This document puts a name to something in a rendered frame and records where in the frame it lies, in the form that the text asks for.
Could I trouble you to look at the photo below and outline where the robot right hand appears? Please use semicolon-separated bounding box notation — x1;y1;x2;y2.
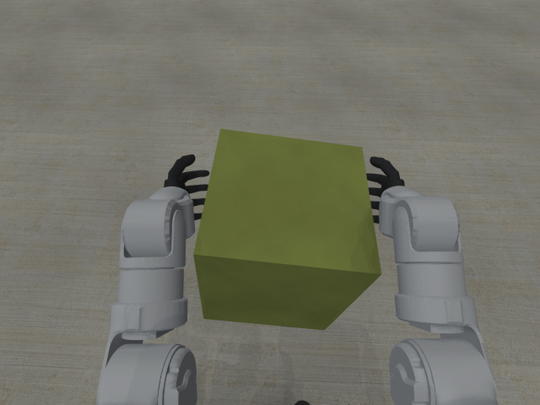
366;157;405;224

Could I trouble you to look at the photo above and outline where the robot right forearm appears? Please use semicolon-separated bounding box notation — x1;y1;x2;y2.
379;186;497;399

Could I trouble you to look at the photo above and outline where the carton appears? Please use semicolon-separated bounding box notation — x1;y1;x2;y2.
193;129;381;330

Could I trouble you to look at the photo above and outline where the robot left forearm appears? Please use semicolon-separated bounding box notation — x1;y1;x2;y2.
96;186;195;405

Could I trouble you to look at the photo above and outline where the robot left hand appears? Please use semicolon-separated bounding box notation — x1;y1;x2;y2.
164;154;209;220

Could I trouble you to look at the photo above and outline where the robot right upper arm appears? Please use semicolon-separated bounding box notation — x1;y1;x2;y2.
389;338;499;405

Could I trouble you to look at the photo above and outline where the robot left upper arm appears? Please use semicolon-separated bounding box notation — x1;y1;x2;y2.
98;343;197;405

